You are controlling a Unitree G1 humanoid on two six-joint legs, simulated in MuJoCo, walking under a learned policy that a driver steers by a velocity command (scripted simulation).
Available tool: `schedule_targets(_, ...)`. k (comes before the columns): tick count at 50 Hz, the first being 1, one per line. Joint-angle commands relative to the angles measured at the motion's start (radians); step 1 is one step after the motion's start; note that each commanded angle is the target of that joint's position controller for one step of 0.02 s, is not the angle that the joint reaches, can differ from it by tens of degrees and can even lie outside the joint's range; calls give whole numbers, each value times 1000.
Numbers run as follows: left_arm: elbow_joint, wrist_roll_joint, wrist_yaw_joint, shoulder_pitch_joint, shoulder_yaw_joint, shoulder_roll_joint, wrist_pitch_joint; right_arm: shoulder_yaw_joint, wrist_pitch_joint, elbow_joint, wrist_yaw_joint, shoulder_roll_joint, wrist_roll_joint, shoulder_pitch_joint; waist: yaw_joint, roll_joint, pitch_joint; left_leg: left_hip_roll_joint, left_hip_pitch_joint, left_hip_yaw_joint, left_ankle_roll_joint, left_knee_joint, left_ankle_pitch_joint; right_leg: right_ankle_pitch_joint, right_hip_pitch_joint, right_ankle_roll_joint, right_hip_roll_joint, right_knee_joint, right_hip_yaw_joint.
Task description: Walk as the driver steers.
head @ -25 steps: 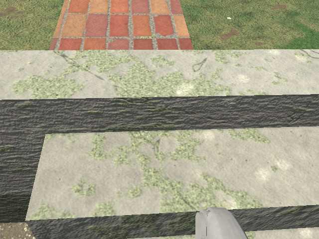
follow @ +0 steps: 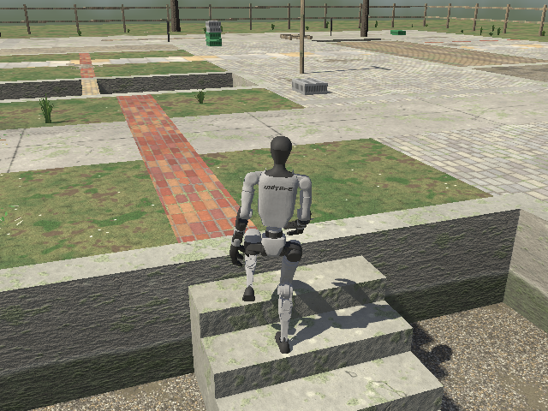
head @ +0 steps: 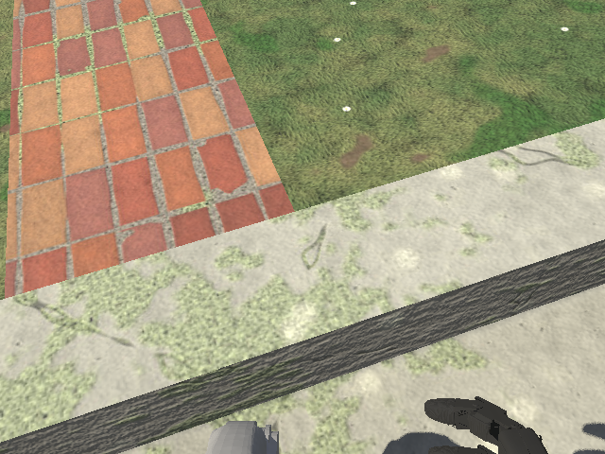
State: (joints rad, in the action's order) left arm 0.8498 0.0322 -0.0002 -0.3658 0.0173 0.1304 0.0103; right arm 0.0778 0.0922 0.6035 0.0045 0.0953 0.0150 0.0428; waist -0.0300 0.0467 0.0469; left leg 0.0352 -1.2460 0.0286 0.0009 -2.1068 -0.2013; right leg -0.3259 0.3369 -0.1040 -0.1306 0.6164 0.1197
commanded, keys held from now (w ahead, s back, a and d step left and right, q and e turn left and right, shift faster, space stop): e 0.28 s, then no key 0.02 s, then w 0.58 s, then w+q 0.12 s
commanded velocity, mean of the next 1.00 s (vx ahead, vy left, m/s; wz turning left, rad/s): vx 0.27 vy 0.00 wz -0.28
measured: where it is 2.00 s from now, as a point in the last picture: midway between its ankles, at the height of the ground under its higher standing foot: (404, 197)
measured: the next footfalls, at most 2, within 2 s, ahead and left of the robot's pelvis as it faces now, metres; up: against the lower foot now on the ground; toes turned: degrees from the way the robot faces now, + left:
left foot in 0.22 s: +0.32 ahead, +0.16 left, +0.18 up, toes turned -6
right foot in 0.88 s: +0.36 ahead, -0.22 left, +0.18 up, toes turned -24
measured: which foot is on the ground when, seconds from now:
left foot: up 0.00-0.20, down 0.22-0.90, up 0.92-1.00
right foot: down 0.00-0.24, up 0.26-0.86, down 0.88-1.00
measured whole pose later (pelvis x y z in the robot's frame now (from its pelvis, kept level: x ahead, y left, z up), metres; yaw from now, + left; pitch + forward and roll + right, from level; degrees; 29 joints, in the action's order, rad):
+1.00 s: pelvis +0.33 -0.09 +0.15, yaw -16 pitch +2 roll +0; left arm 0.81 0.01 0.01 -0.36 -0.02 0.14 -0.06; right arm -0.06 0.03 0.91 -0.01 0.22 -0.04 0.38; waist 0.00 0.07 0.13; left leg 0.05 -0.58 0.08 0.05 -1.58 -0.34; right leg -0.39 0.48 -0.01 0.08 0.85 -0.13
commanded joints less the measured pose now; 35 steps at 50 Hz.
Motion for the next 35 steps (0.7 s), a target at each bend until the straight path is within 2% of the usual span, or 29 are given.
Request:
schedule_targets(1,-55,-18,-34,-55,-25,102,17,11,14,-119,10,-11,-13,-98,-9,-130,-6,-2,-339,1,-41,-149,-126,421,-357,-88,275,-160,385)
schedule_targets(2,-65,-20,-42,-51,-23,94,23,9,20,-131,13,6,-17,-112,-13,-111,-20,14,-336,0,-54,-79,-114,434,-368,-88,278,-164,381)
schedule_targets(3,-69,-27,-50,-41,-22,94,34,11,22,-168,11,1,-15,-150,-8,-119,-15,15,-313,-4,-62,-25,-104,475,-348,-86,267,-176,366)
schedule_targets(4,-80,-38,-58,-30,-29,118,47,20,21,-210,10,0,-12,-194,-9,-126,-6,21,-256,-39,-75,165,-75,415,-318,-81,233,-212,338)
schedule_targets(5,-84,-39,-65,-24,-33,125,54,24,19,-245,6,-1,0,-247,-16,-147,-9,30,-182,-47,-79,302,-55,409,-273,-89,233,-246,346)
schedule_targets(6,-90,-46,-85,-13,-46,150,66,33,17,-293,2,-32,16,-292,0,-183,30,59,-82,6,-57,381,-111,510,-264,-97,262,-293,364)
schedule_targets(7,-124,-71,-92,47,-74,232,86,41,1,-310,0,-23,16,-272,28,-165,57,32,134,-121,-53,662,-263,514,-207,-109,253,-403,310)
schedule_targets(8,-139,-74,-82,66,-85,233,88,10,-5,-281,-11,-1,12,-231,52,-185,86,-6,405,-157,-24,770,-298,798,-135,-85,231,-376,239)
schedule_targets(9,-126,-66,-60,29,-101,297,66,-34,-7,-235,-13,81,-1,-91,82,-302,160,-71,615,-241,4,795,-283,1254,-148,-101,252,-323,244)
schedule_targets(10,-125,-79,-50,49,-103,304,41,-74,-3,-194,-15,166,1,42,133,-325,195,-73,706,-149,44,884,-235,1555,-246,-79,253,-215,233)
schedule_targets(11,-144,-72,-47,123,-99,291,8,-109,4,-160,-11,256,15,199,215,-234,291,-20,902,40,98,1027,-87,1591,-249,-56,203,-17,201)
schedule_targets(12,-199,-69,-29,137,-88,208,-13,-131,-10,-129,-21,317,68,276,200,219,417,203,1195,457,240,1330,242,981,73,13,44,269,158)
schedule_targets(13,-177,-40,-9,105,-86,182,-18,-125,-32,-149,-52,296,116,246,183,488,524,403,1195,931,410,1623,349,11,156,112,-107,796,167)
schedule_targets(14,-209,-42,23,98,-103,224,-19,-112,-41,-166,-64,238,70,158,119,341,402,366,1039,907,368,1629,20,-70,237,154,-71,1041,205)
schedule_targets(15,-257,-46,26,163,-87,187,-1,-98,-53,-131,-82,163,26,87,65,223,211,318,861,711,297,1585,-223,-39,319,159,-24,1090,130)
schedule_targets(16,-282,-34,24,156,-65,136,17,-87,-58,-72,-88,97,5,56,6,93,40,268,689,494,211,1526,-523,25,370,127,39,1046,69)
schedule_targets(17,-285,-24,20,126,-53,125,27,-85,-48,-35,-85,88,7,54,-22,46,-1,233,602,357,142,1456,-609,84,364,101,75,1032,21)
schedule_targets(18,-262,-32,27,78,-45,113,27,-88,-37,-6,-72,107,18,62,-49,23,-28,200,524,249,111,1448,-617,111,320,74,75,1065,-28)
schedule_targets(19,-235,-41,33,49,-39,107,15,-90,-27,24,-60,125,21,86,-50,-5,-36,200,486,196,121,1463,-602,174,292,50,61,1141,-55)
schedule_targets(21,-220,-50,35,38,-24,80,-7,-96,-7,82,-39,143,13,155,-35,14,-64,207,530,178,144,1526,-649,224,371,24,72,1156,-37)
schedule_targets(23,-230,-43,29,80,-19,82,-13,-101,3,112,-31,160,13,195,-19,19,-78,219,576,189,148,1570,-670,276,450,20,78,1138,-22)
schedule_targets(24,-247,-37,20,105,-25,97,-9,-108,8,112,-29,180,9,209,-8,47,-90,238,618,213,148,1600,-670,262,505,29,88,1133,-28)
schedule_targets(25,-257,-31,17,129,-27,106,-13,-110,8,115,-32,189,11,222,1,52,-71,243,664,212,147,1609,-660,295,539,37,101,1086,-21)
schedule_targets(28,-265,-32,12,167,-25,105,-16,-114,8,137,-47,198,15,285,26,65,-26,290,760,260,178,1624,-671,340,609,68,140,1038,-24)
schedule_targets(29,-272,-31,6,187,-19,89,-14,-113,5,151,-48,194,19,308,45,89,-23,321,802,315,195,1627,-684,310,682,72,145,1122,-29)
schedule_targets(31,-281,-36,-1,197,-13,75,-16,-118,3,178,-54,198,17,377,65,81,-21,351,875,349,196,1634,-693,283,763,73,188,1122,-14)
schedule_targets(32,-286,-32,3,223,-7,60,-26,-119,7,195,-51,191,21,406,80,83,-21,356,908,352,194,1647,-683,269,803,69,211,1104,-33)
schedule_targets(33,-297,-30,10,236,3,38,-36,-124,7,211,-48,198,15,426,81,91,-14,344,932,339,193,1652,-671,265,813,74,240,1026,-50)
schedule_targets(35,-294,-35,12,250,7,33,-36,-125,4,223,-46,189,10,418,80,70,-32,346,884,325,185,1653,-622,285,764,79,275,956,-62)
